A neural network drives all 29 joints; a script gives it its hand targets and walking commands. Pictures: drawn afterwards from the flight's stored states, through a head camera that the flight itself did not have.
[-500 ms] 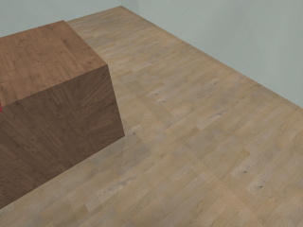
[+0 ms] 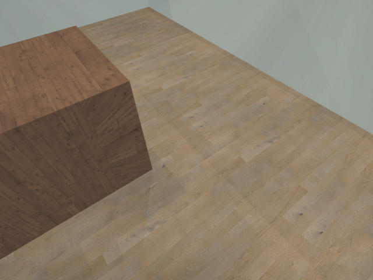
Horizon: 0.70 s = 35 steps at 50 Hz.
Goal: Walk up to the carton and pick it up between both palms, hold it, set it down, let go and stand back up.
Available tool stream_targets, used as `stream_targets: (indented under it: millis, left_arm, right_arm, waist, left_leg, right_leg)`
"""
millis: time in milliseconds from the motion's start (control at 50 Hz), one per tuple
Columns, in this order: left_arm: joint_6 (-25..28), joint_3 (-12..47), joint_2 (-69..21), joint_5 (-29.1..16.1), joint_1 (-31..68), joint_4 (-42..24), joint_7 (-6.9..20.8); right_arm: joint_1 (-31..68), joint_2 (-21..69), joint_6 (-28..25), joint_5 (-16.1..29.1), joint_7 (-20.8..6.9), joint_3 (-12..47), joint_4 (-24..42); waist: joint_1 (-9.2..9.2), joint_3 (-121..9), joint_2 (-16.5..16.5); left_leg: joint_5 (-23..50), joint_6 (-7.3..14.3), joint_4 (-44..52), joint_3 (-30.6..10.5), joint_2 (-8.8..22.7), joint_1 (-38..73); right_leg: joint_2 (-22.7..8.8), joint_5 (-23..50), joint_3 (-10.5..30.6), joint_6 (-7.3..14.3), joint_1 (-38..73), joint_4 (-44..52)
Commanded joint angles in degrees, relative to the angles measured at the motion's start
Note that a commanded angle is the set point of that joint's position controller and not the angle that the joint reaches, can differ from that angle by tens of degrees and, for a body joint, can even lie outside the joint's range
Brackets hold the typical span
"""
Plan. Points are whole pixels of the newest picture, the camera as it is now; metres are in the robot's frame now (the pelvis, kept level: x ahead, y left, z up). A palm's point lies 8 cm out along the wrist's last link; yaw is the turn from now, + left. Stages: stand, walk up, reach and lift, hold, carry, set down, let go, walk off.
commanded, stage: walk up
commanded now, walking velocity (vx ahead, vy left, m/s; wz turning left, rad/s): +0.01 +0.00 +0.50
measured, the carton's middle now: out of the picture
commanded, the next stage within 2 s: none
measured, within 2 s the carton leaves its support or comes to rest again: neither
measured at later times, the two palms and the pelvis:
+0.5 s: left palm out of the picture -0.04 +0.31 -0.17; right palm out of the picture +0.11 -0.12 -0.14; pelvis +0.00 +0.08 -0.02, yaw +17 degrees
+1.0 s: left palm out of the picture +0.06 +0.32 -0.13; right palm out of the picture +0.09 -0.16 -0.17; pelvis +0.04 +0.07 -0.01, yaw +27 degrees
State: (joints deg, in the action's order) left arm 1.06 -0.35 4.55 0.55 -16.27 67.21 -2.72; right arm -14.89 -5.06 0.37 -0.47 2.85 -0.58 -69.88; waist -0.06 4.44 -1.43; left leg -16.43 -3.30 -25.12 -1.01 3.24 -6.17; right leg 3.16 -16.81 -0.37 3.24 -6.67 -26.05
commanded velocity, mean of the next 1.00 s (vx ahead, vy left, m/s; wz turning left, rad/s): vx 0.07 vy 0.03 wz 0.50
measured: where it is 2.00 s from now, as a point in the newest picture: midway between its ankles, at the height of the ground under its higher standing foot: (117, 259)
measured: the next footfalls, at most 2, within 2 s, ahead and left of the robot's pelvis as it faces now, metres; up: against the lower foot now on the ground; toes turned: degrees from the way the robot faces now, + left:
left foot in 0.36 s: +0.00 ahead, +0.15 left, +0.00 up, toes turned +22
right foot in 0.98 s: +0.12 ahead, -0.02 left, +0.00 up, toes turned +27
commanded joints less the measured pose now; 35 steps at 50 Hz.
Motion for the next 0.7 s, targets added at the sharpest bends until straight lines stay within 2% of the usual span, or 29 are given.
stream_targets:
  millis: [0, 20, 40, 60, 80, 100, 140, 180, 220, 280, 300, 320, 340, 360, 380, 400, 420, 440, 460, 480, 500, 520, 580, 620, 680]
  left_arm:
    - [-0.3, -4.02, 14.15, -0.09, -3.22, -6.2, -1.92]
    - [-0.61, -3.92, 14.5, -0.01, -4.43, -5.69, -2.38]
    - [-0.86, -4.02, 14.18, 0.16, -6.45, -5.72, -2.62]
    - [-0.92, -3.73, 13.21, 0.0, -9.33, -5.76, -2.66]
    - [-0.91, -3.51, 12.25, -0.12, -10.66, -6.3, -2.56]
    - [-0.9, -3.35, 11.49, -0.19, -10.53, -7.04, -2.48]
    - [-0.77, -3.68, 12.12, -0.28, -6.79, -9.24, -2.94]
    - [-0.23, -4.05, 13.03, 0.05, -2.23, -10.57, -3.36]
    - [0.32, -3.91, 12.74, 0.7, 0.35, -10.92, -3.22]
    - [0.44, -4.14, 13.0, 1.22, 3.4, -10.87, -2.35]
    - [0.03, -4.69, 14.05, 1.28, 3.82, -9.19, -1.97]
    - [-0.36, -4.87, 14.84, 1.19, 3.37, -9.36, -1.41]
    - [-0.74, -4.79, 13.92, 0.7, 1.64, -9.16, -0.79]
    - [-1.13, -3.51, 10.07, -0.26, 0.01, -10.58, -0.28]
    - [-2.25, -2.92, 9.4, -0.38, 4.35, -13.28, -0.39]
    - [-2.91, -3.06, 10.37, -0.06, 9.37, -15.14, -0.22]
    - [-3.03, -3.22, 12.1, 0.06, 12.79, -14.83, 0.26]
    - [-2.91, -3.02, 11.39, -0.33, 11.36, -13.18, 0.87]
    - [-2.77, -2.94, 10.86, -0.96, 7.28, -10.72, 1.38]
    - [-2.66, -2.6, 9.49, -0.75, 5.53, -9.91, 1.37]
    - [-2.53, -2.42, 8.91, -0.42, 5.81, -9.62, 0.98]
    - [-2.42, -2.52, 9.07, -0.3, 7.13, -9.83, 0.57]
    - [-2.69, -2.99, 9.82, -0.36, 9.19, -10.61, 0.31]
    - [-3.12, -2.95, 9.51, -0.39, 10.26, -11.49, 0.1]
    - [-3.56, -2.91, 9.37, -0.34, 13.19, -13.22, -0.14]
  right_arm:
    - [-4.17, -7.81, -0.37, 0.39, 0.01, -1.73, 4.24]
    - [-2.45, -7.1, -0.08, 0.33, -0.25, -2.49, 5.04]
    - [-1.56, -6.46, 0.23, 0.07, -0.56, -2.46, 6.26]
    - [1.3, -5.69, 0.66, -0.17, -0.73, -2.48, 8.05]
    - [3.63, -5.69, 1.1, -0.33, -0.84, -2.88, 9.75]
    - [5.36, -5.83, 1.49, -0.73, -0.94, -3.22, 11.04]
    - [5.17, -4.89, 1.9, -0.99, -1.55, -3.52, 12.65]
    - [3.04, -4.09, 2.0, -0.92, -2.02, -3.9, 13.12]
    - [1.97, -3.89, 1.94, -0.69, -2.22, -3.88, 13.62]
    - [-0.47, -3.4, 1.5, -0.11, -2.27, -3.06, 13.9]
    - [-3.14, -3.84, 1.07, -1.21, -2.18, -3.98, 11.35]
    - [-7.31, -5.63, 0.6, -1.0, -1.96, -4.57, 9.67]
    - [-9.6, -8.54, -0.39, -1.34, -1.87, -5.2, 9.52]
    - [-10.41, -13.59, -0.75, -1.42, -1.59, -5.79, 10.77]
    - [-14.05, -16.83, -0.18, -0.21, -1.18, -6.73, 10.38]
    - [-13.07, -14.79, 0.02, 0.28, -0.66, -6.47, 10.13]
    - [-10.53, -10.77, -0.16, 0.23, -0.29, -5.33, 10.7]
    - [-8.17, -10.45, -0.42, -0.2, 0.08, -4.75, 11.85]
    - [-4.24, -12.2, -0.17, -0.61, 0.2, -5.41, 13.54]
    - [-2.39, -14.61, -0.28, -0.51, 0.12, -5.76, 14.66]
    - [-2.06, -14.89, -0.57, -0.12, -0.21, -5.67, 15.0]
    - [-3.41, -13.56, -0.91, 0.11, -0.58, -5.29, 14.7]
    - [-6.74, -11.46, -1.77, 0.07, -0.69, -5.1, 13.8]
    - [-8.26, -12.28, -2.03, -0.05, -0.66, -5.4, 13.74]
    - [-10.1, -12.15, -2.02, -0.3, -0.69, -5.59, 13.99]
  waist:
    - [0.59, -1.11, 4.09]
    - [0.66, -1.15, 3.7]
    - [1.43, -2.7, 5.54]
    - [3.42, -3.89, 8.3]
    - [4.68, -3.56, 8.93]
    - [5.15, -1.98, 9.71]
    - [3.35, 0.87, 9.58]
    - [0.49, 0.44, 8.08]
    - [-0.77, -0.6, 7.03]
    - [-1.89, -1.73, 7.51]
    - [-2.65, -2.25, 6.86]
    - [-3.85, -3.23, 2.83]
    - [-4.51, -3.6, -6.69]
    - [-2.8, -4.31, -21.57]
    - [-6.09, -4.77, -25.48]
    - [-6.97, -1.18, -26.76]
    - [-6.38, 1.81, -16.5]
    - [-3.85, 2.57, -8.21]
    - [-1.35, 3.07, -4.24]
    - [-0.11, 0.87, -3.1]
    - [-0.16, -1.36, -2.8]
    - [-0.8, -3.11, -2.34]
    - [-1.77, -6.78, -0.67]
    - [-2.35, -7.96, -1.96]
    - [-3.46, -8.46, -4.66]
  left_leg:
    - [14.35, 2.23, -8.46, 0.75, 2.82, -13.02]
    - [13.34, 2.27, -12.54, 1.63, 2.16, -16.57]
    - [4.06, 2.29, -17.55, 2.15, 1.06, -19.96]
    - [-9.89, 2.38, -25.43, 3.09, -0.07, -21.98]
    - [-16.68, 2.39, -32.63, 2.72, 0.32, -22.4]
    - [-18.65, 2.12, -38.19, 3.23, 1.07, -23.21]
    - [-18.18, 2.15, -44.0, 2.25, 2.91, -24.35]
    - [-15.78, 2.18, -41.73, 1.4, 4.14, -24.48]
    - [-13.03, 2.57, -34.11, 1.81, 4.65, -21.32]
    - [-9.18, 3.79, -18.56, 4.9, 2.54, -12.51]
    - [-5.13, 3.9, -10.5, 5.59, 1.39, -8.79]
    - [1.82, 4.07, -2.15, 8.05, -1.03, -3.1]
    - [14.28, 4.76, 5.47, 1.25, 2.92, 3.56]
    - [42.15, 7.91, 4.06, -15.49, 16.84, 9.53]
    - [44.7, 14.15, 5.66, -23.41, 20.39, 0.23]
    - [40.77, 15.65, 9.46, -29.89, 20.73, -7.75]
    - [40.36, 14.48, 9.35, -27.23, 17.86, -9.66]
    - [44.28, 13.12, 7.18, -21.06, 16.32, -5.82]
    - [43.56, 13.1, 6.34, -17.21, 15.79, -2.03]
    - [42.85, 13.02, 5.61, -15.01, 14.67, 0.83]
    - [43.82, 12.68, 5.1, -14.29, 13.5, 1.91]
    - [46.23, 12.18, 4.61, -14.42, 12.64, 2.88]
    - [55.39, 12.8, 2.62, -13.97, 12.13, 8.78]
    - [58.11, 13.0, 1.6, -14.66, 11.96, 10.88]
    - [57.09, 13.47, 1.3, -17.03, 11.79, 11.15]
  right_leg:
    - [-12.12, 24.71, 1.94, 0.05, 3.99, -0.55]
    - [-14.6, 24.6, 3.31, 0.99, 5.4, -0.05]
    - [-18.43, 23.33, 6.22, 3.0, 7.76, 2.14]
    - [-22.97, 23.65, 10.48, 5.51, 6.8, 4.22]
    - [-25.74, 23.94, 12.92, 7.66, 2.98, 6.04]
    - [-27.63, 20.53, 14.61, 9.11, -2.2, 8.11]
    - [-29.36, 15.61, 14.51, 10.84, -7.43, 10.11]
    - [-28.41, 18.17, 11.33, 9.6, -5.61, 8.48]
    - [-26.23, 22.91, 6.25, 6.89, -5.19, 4.91]
    - [-23.15, 26.48, -1.02, 3.8, -6.51, -2.15]
    - [-21.16, 28.98, -3.71, 3.16, -6.31, -6.18]
    - [-19.93, 30.23, -5.69, 1.72, -7.33, -12.41]
    - [-16.36, 13.28, -8.21, -1.15, -13.6, -23.61]
    - [-9.78, -17.81, -10.18, -5.19, -26.95, -36.4]
    - [-7.41, -21.61, -6.78, -6.54, -25.87, -40.1]
    - [-8.51, -23.23, -3.37, -7.47, -24.29, -42.33]
    - [-9.61, -20.64, -1.21, -7.85, -23.86, -43.86]
    - [-10.02, -16.35, -0.23, -7.85, -26.19, -44.71]
    - [-9.35, -11.19, -0.3, -8.24, -29.9, -44.14]
    - [-9.54, -8.21, 0.23, -8.29, -30.85, -42.8]
    - [-9.51, -6.33, 0.46, -8.15, -29.62, -41.59]
    - [-9.35, -4.57, 0.74, -7.94, -28.16, -40.29]
    - [-8.11, -2.48, 1.01, -7.94, -28.98, -36.96]
    - [-7.3, -3.09, 1.3, -7.85, -29.89, -34.57]
    - [-6.55, -4.01, 2.01, -7.82, -29.8, -31.73]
